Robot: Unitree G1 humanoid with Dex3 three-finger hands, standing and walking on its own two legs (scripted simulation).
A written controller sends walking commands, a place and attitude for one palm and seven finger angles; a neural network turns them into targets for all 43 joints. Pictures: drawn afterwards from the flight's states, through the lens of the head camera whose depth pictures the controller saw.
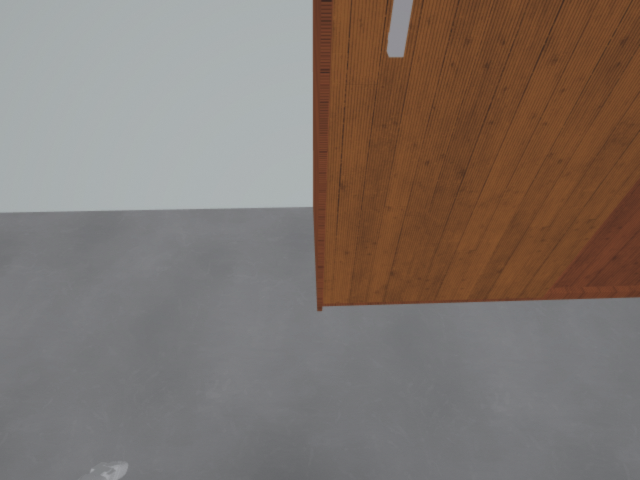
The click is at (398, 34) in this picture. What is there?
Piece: wardrobe's sliding door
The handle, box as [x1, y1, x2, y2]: [387, 0, 412, 56]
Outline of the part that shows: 412,0 393,1 387,44 387,53 389,56 403,56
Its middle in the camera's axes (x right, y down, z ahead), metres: +0.13 -0.40 +0.64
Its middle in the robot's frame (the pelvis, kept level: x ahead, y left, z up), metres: +0.78 -0.09 +0.26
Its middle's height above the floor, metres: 1.04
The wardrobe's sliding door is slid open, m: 0.00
